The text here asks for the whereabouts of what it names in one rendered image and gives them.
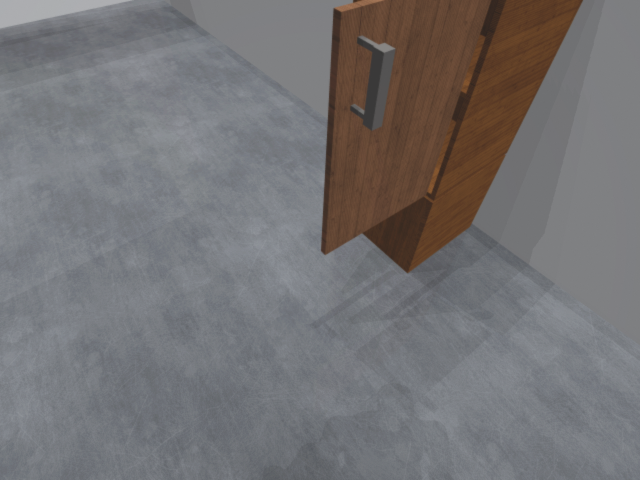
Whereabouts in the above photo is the cupboard door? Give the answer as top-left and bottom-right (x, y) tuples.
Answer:
(321, 0), (491, 255)

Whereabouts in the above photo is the handle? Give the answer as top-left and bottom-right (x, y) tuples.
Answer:
(350, 36), (396, 131)

